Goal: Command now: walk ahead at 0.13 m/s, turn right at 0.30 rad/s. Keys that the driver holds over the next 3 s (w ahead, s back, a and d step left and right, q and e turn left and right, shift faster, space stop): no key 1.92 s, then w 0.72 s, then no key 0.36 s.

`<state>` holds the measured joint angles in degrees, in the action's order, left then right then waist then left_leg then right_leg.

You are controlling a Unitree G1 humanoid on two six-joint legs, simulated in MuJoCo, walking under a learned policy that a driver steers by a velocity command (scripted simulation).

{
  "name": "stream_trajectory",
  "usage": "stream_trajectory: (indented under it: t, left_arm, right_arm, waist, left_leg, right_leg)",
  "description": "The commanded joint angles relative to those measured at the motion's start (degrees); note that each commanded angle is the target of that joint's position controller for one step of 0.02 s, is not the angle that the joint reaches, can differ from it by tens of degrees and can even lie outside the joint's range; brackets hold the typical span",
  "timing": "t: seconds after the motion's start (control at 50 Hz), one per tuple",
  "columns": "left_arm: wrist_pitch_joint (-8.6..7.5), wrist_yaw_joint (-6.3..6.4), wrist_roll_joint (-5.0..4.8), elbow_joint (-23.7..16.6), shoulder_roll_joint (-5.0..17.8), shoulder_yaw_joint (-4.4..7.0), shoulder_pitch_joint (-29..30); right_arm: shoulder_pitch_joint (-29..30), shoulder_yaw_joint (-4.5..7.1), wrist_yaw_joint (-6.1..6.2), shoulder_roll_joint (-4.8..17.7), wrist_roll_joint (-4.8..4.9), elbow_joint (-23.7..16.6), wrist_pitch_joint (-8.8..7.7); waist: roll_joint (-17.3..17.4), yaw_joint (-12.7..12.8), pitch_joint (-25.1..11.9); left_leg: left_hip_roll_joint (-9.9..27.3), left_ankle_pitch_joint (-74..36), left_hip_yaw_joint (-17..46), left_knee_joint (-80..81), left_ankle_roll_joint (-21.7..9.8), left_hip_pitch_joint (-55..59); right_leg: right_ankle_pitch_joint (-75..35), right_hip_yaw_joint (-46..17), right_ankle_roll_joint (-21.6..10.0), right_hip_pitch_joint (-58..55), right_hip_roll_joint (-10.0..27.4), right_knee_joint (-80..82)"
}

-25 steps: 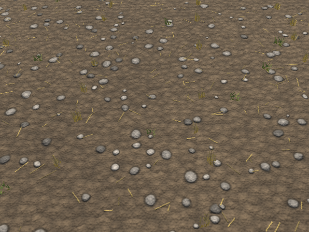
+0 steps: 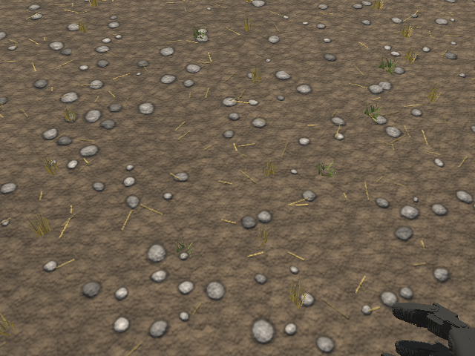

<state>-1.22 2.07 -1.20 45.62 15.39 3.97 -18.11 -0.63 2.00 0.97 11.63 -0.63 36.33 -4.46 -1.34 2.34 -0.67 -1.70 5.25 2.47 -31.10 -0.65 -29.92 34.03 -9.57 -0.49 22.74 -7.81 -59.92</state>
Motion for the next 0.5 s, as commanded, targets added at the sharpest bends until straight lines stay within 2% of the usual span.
stream_trajectory:
  t: [0.02,0.04,0.06,0.08,0.12,0.16,0.2,0.22,0.24,0.26,0.28,0.3,0.34,0.4,0.5]
  left_arm:
    - [1.63,-0.06,0.19,-4.11,6.23,1.4,-0.59]
    - [2.83,0.12,0.28,-4.26,5.04,1.34,0.43]
    - [3.51,-0.25,0.46,-3.81,3.11,0.85,-0.46]
    - [3.57,-0.62,0.58,-3.16,1.45,0.48,-1.83]
    - [2.82,-1.12,0.92,-2.79,-0.47,-0.23,-0.32]
    - [2.45,-1.26,1.16,-2.69,-0.08,-0.42,0.91]
    - [2.46,-1.48,2.07,-2.41,0.77,-0.07,1.28]
    - [2.58,-1.48,2.85,-3.04,1.43,0.01,2.15]
    - [2.68,-1.23,3.57,-4.03,3.95,0.31,2.45]
    - [2.76,-0.99,2.96,-3.92,6.91,0.89,5.48]
    - [2.64,-1.06,2.75,-4.03,3.62,0.31,7.66]
    - [2.19,-1.03,2.9,-4.12,1.62,-0.37,8.8]
    - [1.0,-1.02,2.33,-3.38,1.86,-0.47,8.67]
    - [0.01,-0.75,1.72,-1.64,1.79,-0.38,6.27]
    - [0.03,-1.07,1.47,-0.26,0.95,-0.3,6.38]
  right_arm:
    - [-9.35,2.29,0.21,6.13,0.51,-0.63,2.02]
    - [-5.06,1.89,-0.11,5.26,-0.38,-0.79,2.53]
    - [-2.48,2.1,-0.75,5.71,-1.28,-0.84,2.97]
    - [-0.93,2.51,-1.25,6.57,-1.49,-1.07,3.07]
    - [-2.06,2.94,-1.5,7.22,-1.11,-0.32,2.91]
    - [-4.07,2.94,-1.03,7.25,-0.38,0.72,2.83]
    - [-5.17,2.43,-0.64,6.37,0.08,1.38,2.96]
    - [-7.05,2.01,-0.63,5.41,0.01,2.18,2.89]
    - [-7.85,1.58,-0.82,4.37,-0.27,2.37,2.7]
    - [-11.33,1.63,-1.06,3.86,-0.36,2.13,2.51]
    - [-9.88,1.75,-0.73,4.84,-0.47,2.61,2.59]
    - [-9.27,2.18,-0.39,6.07,-0.25,2.87,2.72]
    - [-10.69,2.53,0.34,6.37,-0.5,4.01,2.86]
    - [-11.64,2.56,0.13,5.5,-0.1,4.91,2.34]
    - [-11.74,2.76,0.25,5.23,0.3,6.32,2.69]
  waist:
    - [5.53,-4.24,-11.3]
    - [5.82,-1.71,-7.09]
    - [7.55,0.09,-5.12]
    - [8.67,1.21,-4.91]
    - [9.65,0.39,-6.58]
    - [9.45,-0.06,-8.47]
    - [8.39,0.74,-8.39]
    - [7.55,0.59,-7.86]
    - [4.31,-0.14,-6.67]
    - [-4.6,-4.83,-4.59]
    - [-7.67,-4.01,-2.35]
    - [-7.44,-3.75,-0.01]
    - [-5.17,-3.54,1.29]
    - [-1.22,-2.99,-0.03]
    - [0.97,-2.7,-2.36]
  left_leg:
    - [19.34,-3.86,23.16,9.53,-13.99,30.19]
    - [16.85,-1.59,19.63,11.25,-12.5,20.5]
    - [13.01,-2.69,14.41,12.83,-11.01,11.1]
    - [10.57,-4.98,10.12,13.75,-10.47,5.83]
    - [10.55,-7.76,8.27,13.94,-11.5,6.22]
    - [12.24,-4.57,9.22,13.24,-12.16,8.4]
    - [11.13,2.87,8.32,11.68,-9.86,6.85]
    - [9.93,8.55,7.95,11.05,-6.94,5.46]
    - [7.74,14.91,6.15,7.88,-3.4,2.99]
    - [3.03,15.35,0.96,6.09,-0.55,6.46]
    - [2.66,11.31,-0.56,4.42,0.91,12.59]
    - [2.75,9.02,-0.47,3.95,1.17,13.92]
    - [3.24,6.16,0.1,3.65,0.7,14.82]
    - [3.8,1.11,0.43,3.51,0.11,15.53]
    - [4.01,-5.23,0.21,1.86,0.34,18.32]
  right_leg:
    - [-1.78,1.22,3.52,21.6,5.67,-13.71]
    - [-4.46,2.23,3.75,16.92,7.88,-7.65]
    - [-6.72,5.33,3.8,9.21,7.89,-2.54]
    - [-8.29,7.56,3.62,2.84,7.24,2.27]
    - [-11.99,8.19,2.83,-2.04,7.63,11.72]
    - [-17.52,7.85,1.98,-5.76,8.1,19.8]
    - [-23.65,9.45,0.37,-12.64,6.83,28.82]
    - [-24.5,7.94,-0.62,-15.17,7.98,31.31]
    - [-24.45,1.94,-2.59,-16.78,13.36,34.33]
    - [-15.11,-1.49,-5.16,-9.4,16.09,36.93]
    - [-3.84,-1.95,-5.4,-1.52,14.93,40.45]
    - [-2.12,-1.08,-4.2,0.49,13.52,41.37]
    - [-8.45,0.62,-2.57,-0.43,12.09,40.08]
    - [-19.43,1.9,-2.56,-4.81,11.4,36.75]
    - [-29.71,3.1,-3.02,-8.13,10.67,34.21]
